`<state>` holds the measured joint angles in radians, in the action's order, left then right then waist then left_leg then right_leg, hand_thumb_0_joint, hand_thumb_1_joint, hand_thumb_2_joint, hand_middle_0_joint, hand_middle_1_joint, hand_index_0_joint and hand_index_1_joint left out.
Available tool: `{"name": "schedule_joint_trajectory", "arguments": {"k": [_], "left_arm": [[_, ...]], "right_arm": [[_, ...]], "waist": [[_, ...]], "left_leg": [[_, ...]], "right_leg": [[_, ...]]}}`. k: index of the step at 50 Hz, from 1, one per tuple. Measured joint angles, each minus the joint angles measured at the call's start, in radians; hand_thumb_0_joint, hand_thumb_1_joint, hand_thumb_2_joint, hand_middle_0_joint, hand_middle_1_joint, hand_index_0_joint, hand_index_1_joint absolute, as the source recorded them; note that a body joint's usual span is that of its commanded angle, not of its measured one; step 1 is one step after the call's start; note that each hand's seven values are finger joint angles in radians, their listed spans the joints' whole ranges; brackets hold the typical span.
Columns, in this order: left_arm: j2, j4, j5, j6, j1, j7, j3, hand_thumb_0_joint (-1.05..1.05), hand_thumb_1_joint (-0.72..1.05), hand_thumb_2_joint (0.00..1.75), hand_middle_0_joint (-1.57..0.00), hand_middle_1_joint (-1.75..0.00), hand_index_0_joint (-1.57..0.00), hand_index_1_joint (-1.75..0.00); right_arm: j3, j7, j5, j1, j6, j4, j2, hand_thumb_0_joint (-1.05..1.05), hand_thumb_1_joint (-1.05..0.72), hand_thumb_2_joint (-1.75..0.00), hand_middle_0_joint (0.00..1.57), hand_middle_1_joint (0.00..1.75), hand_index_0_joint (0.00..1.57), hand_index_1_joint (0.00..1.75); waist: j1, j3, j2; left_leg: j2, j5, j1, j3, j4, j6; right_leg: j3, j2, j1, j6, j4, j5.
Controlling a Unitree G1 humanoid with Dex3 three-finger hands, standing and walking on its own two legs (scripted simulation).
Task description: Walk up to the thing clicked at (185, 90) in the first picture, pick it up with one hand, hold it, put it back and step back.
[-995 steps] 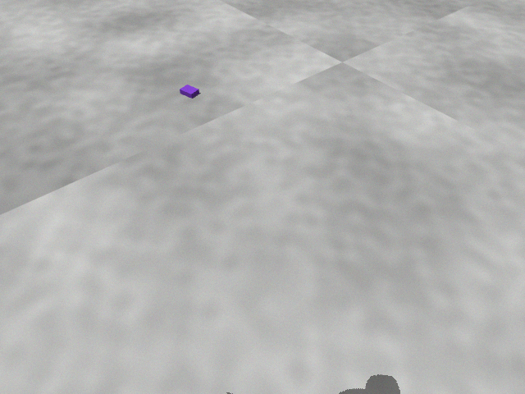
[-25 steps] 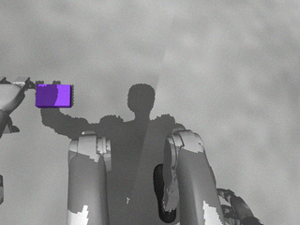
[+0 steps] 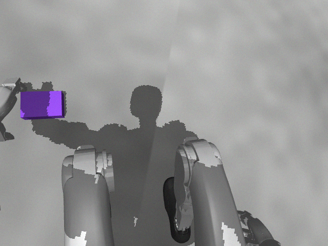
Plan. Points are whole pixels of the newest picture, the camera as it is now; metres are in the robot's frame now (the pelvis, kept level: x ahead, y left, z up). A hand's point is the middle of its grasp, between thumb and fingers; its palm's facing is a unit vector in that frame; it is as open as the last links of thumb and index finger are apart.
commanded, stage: rise first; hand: left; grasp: from above
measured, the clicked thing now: (43, 105) +0.46 +0.31 -0.30
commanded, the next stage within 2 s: approach in 1.58 s
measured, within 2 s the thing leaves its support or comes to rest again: neither
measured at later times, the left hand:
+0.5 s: hand (9, 114) +0.40 +0.35 -0.19, palm faces -0.45 -0.10 -0.89, open 13.1 cm
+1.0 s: hand (5, 110) +0.41 +0.36 -0.19, palm faces -0.48 -0.09 -0.87, open 13.4 cm
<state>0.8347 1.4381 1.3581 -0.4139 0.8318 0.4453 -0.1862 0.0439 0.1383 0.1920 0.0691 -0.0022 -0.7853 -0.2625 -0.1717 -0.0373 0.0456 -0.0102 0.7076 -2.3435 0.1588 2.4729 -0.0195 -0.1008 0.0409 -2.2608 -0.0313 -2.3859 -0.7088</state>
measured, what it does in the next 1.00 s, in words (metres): stands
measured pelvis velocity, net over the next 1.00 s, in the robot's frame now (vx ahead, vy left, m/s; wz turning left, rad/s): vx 0.00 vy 0.01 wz -0.03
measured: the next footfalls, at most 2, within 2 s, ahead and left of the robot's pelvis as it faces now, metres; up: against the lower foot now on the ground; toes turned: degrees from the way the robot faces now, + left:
none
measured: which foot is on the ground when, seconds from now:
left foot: down 0.00-1.00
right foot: down 0.00-1.00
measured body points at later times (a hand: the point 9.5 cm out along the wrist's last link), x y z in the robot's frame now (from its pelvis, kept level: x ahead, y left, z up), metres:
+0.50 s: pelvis +0.00 +0.00 +0.00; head +0.24 +0.10 +0.37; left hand +0.42 +0.35 -0.14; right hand +0.09 -0.27 -0.11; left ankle +0.07 +0.13 -0.28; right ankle +0.09 -0.12 -0.28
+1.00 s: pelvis +0.00 +0.01 +0.00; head +0.24 +0.11 +0.36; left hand +0.43 +0.36 -0.14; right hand +0.08 -0.27 -0.10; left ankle +0.07 +0.13 -0.28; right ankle +0.09 -0.12 -0.28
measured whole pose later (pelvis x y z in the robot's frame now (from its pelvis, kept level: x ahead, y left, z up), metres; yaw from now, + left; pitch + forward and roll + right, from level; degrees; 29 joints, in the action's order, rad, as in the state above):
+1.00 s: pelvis +0.00 +0.01 +0.00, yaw -2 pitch +32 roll -11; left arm 0.90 1.47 1.35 -0.40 0.88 0.42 -0.17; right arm 0.10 0.15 0.20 0.09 -0.02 -0.76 -0.27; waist -0.21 0.00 0.06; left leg -0.01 0.71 -2.35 0.18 2.50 -0.01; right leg -0.12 0.05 -2.25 -0.05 -2.39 -0.71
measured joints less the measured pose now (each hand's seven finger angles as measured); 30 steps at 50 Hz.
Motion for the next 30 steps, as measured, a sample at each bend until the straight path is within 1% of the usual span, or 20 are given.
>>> {"name": "schedule_joint_trajectory", "arguments": {"k": [6, 11, 20, 28, 30], "left_arm": [[0.009, 0.006, -0.007, -0.005, 0.005, -0.008, 0.003, 0.0, -0.31, 0.84, -0.25, -0.82, -0.26, -0.82], [0.014, 0.002, -0.008, -0.011, 0.006, -0.002, 0.001, 0.0, -0.33, 0.85, -0.25, -0.83, -0.25, -0.83], [0.018, 0.025, 0.009, -0.008, 0.019, 0.023, 0.009, 0.0, -0.34, 0.86, -0.24, -0.83, -0.25, -0.84], [0.026, 0.059, 0.021, 0.014, 0.046, 0.036, 0.016, 0.0, -0.36, 0.87, -0.24, -0.85, -0.24, -0.85], [0.029, 0.062, 0.019, 0.019, 0.051, 0.035, 0.014, 0.0, -0.36, 0.88, -0.23, -0.85, -0.23, -0.86]], "right_arm": [[0.006, 0.003, 0.006, -0.003, 0.0, -0.002, -0.002, 0.0, -0.91, -0.9, 0.21, 0.3, 0.2, 0.3], [0.007, 0.005, 0.008, -0.006, -0.001, -0.001, -0.004, 0.0, -0.91, -0.9, 0.21, 0.3, 0.2, 0.3], [0.016, 0.01, 0.011, -0.01, -0.006, 0.004, -0.004, 0.0, -0.91, -0.9, 0.21, 0.3, 0.2, 0.3], [0.031, 0.01, 0.012, -0.009, -0.016, 0.009, -0.001, 0.0, -0.91, -0.9, 0.21, 0.3, 0.2, 0.3], [0.034, 0.01, 0.011, -0.007, -0.018, 0.009, -0.001, 0.0, -0.91, -0.9, 0.21, 0.3, 0.2, 0.3]], "waist": [[-0.003, 0.006, 0.004], [-0.003, 0.012, 0.009], [-0.014, 0.01, 0.016], [-0.029, 0.014, 0.016], [-0.033, 0.017, 0.017]], "left_leg": [[0.0, 0.007, 0.003, 0.003, 0.004, 0.001], [0.0, 0.009, 0.001, 0.006, 0.01, 0.003], [-0.001, 0.008, -0.004, 0.009, 0.018, 0.006], [-0.001, 0.003, -0.01, 0.011, 0.021, 0.008], [-0.001, 0.002, -0.011, 0.011, 0.022, 0.008]], "right_leg": [[-0.003, 0.001, 0.004, -0.001, -0.001, -0.006], [-0.005, 0.002, 0.006, -0.004, -0.002, -0.006], [-0.007, 0.003, 0.005, -0.008, -0.006, -0.006], [-0.009, 0.004, 0.001, -0.01, -0.006, 0.0], [-0.009, 0.004, 0.0, -0.01, -0.006, 0.001]]}}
